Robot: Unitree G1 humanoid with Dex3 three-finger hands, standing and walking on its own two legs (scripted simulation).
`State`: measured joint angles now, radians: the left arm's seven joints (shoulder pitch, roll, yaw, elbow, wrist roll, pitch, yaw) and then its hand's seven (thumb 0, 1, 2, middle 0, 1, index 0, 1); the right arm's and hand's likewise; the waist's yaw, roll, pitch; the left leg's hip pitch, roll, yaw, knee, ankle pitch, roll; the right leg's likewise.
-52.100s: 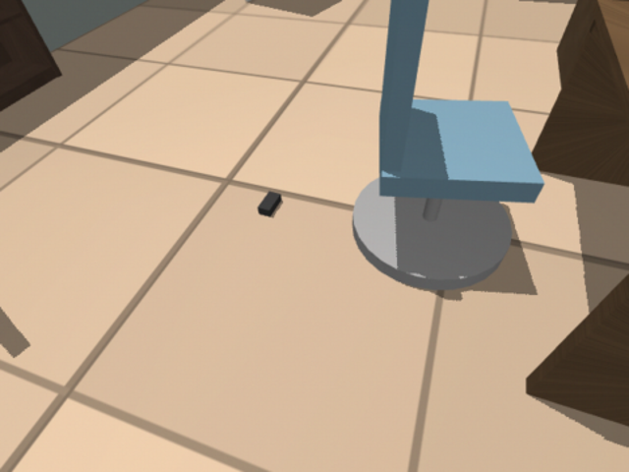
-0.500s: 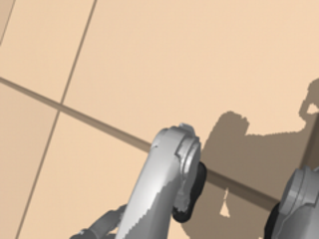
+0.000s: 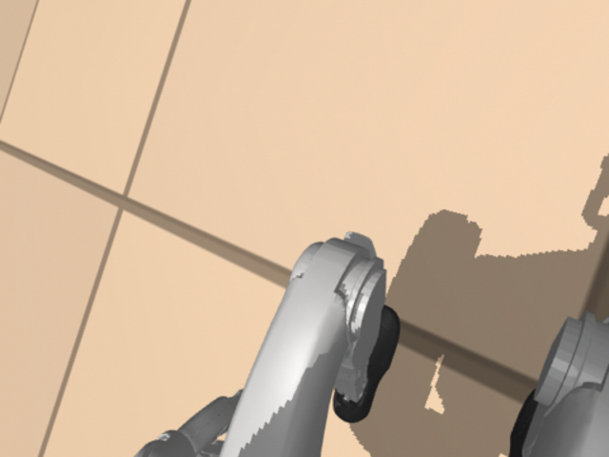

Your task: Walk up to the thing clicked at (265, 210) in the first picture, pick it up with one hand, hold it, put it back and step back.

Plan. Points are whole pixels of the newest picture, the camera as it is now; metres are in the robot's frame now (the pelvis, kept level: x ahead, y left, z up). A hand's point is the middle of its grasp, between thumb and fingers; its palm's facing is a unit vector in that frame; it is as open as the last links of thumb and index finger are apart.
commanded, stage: close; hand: right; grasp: from above
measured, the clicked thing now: out of the picture +0.43 -0.33 -0.28
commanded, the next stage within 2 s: settle in 1.18 s
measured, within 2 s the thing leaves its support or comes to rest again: leaves its support in 1.56 s
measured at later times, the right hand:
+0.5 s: hand out of the picture +0.42 -0.32 -0.25, palm faces -0.45 +0.21 -0.87, open 12.2 cm
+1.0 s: hand out of the picture +0.42 -0.32 -0.25, palm faces -0.42 +0.18 -0.89, open 9.3 cm
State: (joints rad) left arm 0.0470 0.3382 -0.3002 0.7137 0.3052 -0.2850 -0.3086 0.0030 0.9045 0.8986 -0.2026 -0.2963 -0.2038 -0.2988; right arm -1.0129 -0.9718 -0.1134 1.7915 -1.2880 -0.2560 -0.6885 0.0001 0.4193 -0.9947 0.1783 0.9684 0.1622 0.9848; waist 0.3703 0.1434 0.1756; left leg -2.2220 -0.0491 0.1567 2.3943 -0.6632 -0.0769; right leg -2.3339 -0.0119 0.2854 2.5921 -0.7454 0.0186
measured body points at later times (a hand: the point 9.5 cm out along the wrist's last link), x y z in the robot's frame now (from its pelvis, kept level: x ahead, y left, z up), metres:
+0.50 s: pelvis +0.00 +0.00 +0.01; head +0.27 -0.13 +0.34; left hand +0.06 +0.25 -0.05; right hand +0.44 -0.33 -0.20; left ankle +0.12 +0.13 -0.26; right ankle +0.06 -0.13 -0.26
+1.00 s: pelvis +0.00 +0.00 +0.01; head +0.27 -0.14 +0.34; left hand +0.07 +0.25 -0.04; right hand +0.44 -0.33 -0.20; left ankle +0.12 +0.13 -0.26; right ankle +0.06 -0.13 -0.26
